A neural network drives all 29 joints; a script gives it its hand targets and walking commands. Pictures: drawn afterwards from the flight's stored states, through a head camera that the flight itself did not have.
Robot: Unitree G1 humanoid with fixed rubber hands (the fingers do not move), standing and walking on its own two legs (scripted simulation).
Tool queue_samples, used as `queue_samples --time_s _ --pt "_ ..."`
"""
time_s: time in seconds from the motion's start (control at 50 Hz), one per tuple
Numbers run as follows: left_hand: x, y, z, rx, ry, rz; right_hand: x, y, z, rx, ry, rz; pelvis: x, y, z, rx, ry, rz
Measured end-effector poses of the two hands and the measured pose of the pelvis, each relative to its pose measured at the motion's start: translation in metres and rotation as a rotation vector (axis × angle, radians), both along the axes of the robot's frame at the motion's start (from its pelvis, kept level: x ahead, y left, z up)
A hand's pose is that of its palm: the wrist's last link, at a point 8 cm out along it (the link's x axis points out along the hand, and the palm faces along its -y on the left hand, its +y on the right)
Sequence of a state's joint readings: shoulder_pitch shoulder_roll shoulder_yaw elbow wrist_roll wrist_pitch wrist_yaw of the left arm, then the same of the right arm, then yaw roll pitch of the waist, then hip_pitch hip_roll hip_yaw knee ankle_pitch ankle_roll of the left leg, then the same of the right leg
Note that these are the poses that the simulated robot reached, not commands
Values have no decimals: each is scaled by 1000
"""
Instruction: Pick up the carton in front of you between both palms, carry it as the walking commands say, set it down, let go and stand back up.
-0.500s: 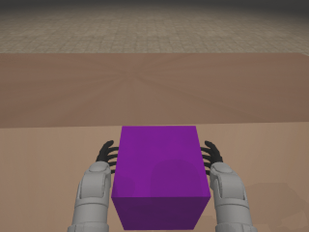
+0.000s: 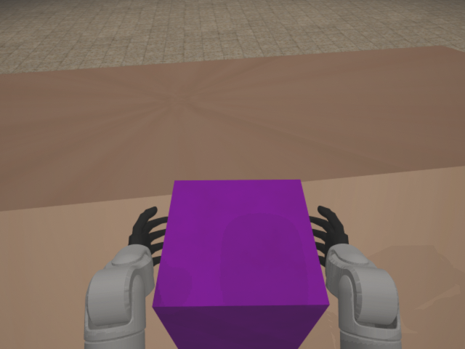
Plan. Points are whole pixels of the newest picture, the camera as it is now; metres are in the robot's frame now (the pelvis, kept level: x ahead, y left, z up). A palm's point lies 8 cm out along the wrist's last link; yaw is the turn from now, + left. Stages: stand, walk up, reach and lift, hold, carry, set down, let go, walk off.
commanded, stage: carry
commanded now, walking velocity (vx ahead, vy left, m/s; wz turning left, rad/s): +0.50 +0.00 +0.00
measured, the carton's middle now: (238, 270) +0.27 +0.00 +0.01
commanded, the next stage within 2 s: none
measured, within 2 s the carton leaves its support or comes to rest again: neither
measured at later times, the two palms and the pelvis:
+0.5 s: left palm (160, 142) +0.58 +0.18 +0.05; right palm (285, 138) +0.58 -0.12 +0.06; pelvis +0.32 +0.03 -0.02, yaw -1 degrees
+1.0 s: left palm (182, 68) +0.92 +0.16 +0.08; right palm (275, 65) +0.94 -0.14 +0.08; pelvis +0.66 +0.00 -0.02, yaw +2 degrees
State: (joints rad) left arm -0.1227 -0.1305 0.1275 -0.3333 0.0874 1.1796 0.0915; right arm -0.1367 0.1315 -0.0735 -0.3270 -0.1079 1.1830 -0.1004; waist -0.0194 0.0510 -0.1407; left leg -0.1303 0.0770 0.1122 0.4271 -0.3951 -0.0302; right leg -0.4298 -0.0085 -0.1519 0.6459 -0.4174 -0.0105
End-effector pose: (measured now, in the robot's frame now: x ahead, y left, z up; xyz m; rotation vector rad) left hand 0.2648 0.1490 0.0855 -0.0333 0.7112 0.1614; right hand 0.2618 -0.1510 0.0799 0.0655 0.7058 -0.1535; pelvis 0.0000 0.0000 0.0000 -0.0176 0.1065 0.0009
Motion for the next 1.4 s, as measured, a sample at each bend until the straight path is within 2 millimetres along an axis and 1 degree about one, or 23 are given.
queue_samples --time_s 0.06,0.1,0.2,0.26,0.3,0.36,0.44,0.46,0.5,0.56,0.62,0.7,0.8,0.86,0.92,0.96,0.98,1.04,1.12,1.18,1.26,1.34,1.4 --pt "35 -12 1 3 -33 -6 35 -11 0 4 -32 -10 33 -10 -9 -6 -19 42" --pt "54 -12 1 -1 -21 12 60 -12 4 4 -20 4 54 -16 -7 6 -17 60" --pt "100 -1 10 -8 16 83 128 0 16 5 16 69 110 -20 8 39 -5 60" --pt "135 8 14 -6 7 107 168 9 18 7 7 95 146 -16 11 53 -5 48" --pt "161 12 14 -3 -1 107 194 14 16 6 -1 99 173 -11 9 56 -8 43" --pt "206 20 5 -3 -3 91 234 21 6 -1 -4 89 216 -1 0 53 -18 37" --pt "273 29 -19 -12 -5 44 287 29 -14 -19 -6 50 281 18 -21 46 -56 2" --pt "289 29 -25 -23 6 33 299 29 -19 -29 5 38 294 22 -23 52 -59 -4" --pt "317 29 -32 -26 48 3 318 29 -25 -32 48 9 316 29 -18 45 -58 -18" --pt "352 26 -31 -14 97 -43 341 27 -24 -29 98 -32 349 36 -4 25 -51 -32" --pt "389 25 -23 -13 97 -71 371 26 -14 -33 97 -57 383 41 8 4 -41 -31" --pt "437 27 -9 -14 57 -71 422 28 3 -40 58 -53 435 40 16 -16 -33 -20" --pt "500 31 7 -20 -16 -25 499 31 21 -42 -15 -10 506 32 15 -17 -37 -6" --pt "544 28 12 -19 -52 4 550 28 24 -36 -52 15 552 24 7 -9 -41 1" --pt "593 21 9 -11 -70 24 603 21 17 -24 -70 31 603 13 -6 -1 -49 17" --pt "627 15 2 -1 -75 37 641 15 6 -11 -75 41 637 4 -19 -2 -60 34" --pt "643 12 -1 8 -61 41 658 12 1 2 -61 43 651 1 -21 -13 -60 40" --pt "678 8 -10 4 15 66 700 9 -9 8 15 60 685 -9 -13 2 -50 56" --pt "721 7 -7 1 61 93 750 8 -6 6 60 85 728 -15 4 27 -38 60" --pt "761 6 2 3 39 96 790 7 2 12 39 85 764 -15 11 40 -33 51" --pt "825 7 17 -4 -18 82 848 7 16 18 -19 60 815 -10 13 44 -31 37" --pt "902 12 29 13 -71 39 917 12 29 -13 -73 53 870 1 7 32 -37 22" --pt "965 21 28 27 -81 7 977 21 34 -50 -84 58 916 12 -4 18 -42 10"
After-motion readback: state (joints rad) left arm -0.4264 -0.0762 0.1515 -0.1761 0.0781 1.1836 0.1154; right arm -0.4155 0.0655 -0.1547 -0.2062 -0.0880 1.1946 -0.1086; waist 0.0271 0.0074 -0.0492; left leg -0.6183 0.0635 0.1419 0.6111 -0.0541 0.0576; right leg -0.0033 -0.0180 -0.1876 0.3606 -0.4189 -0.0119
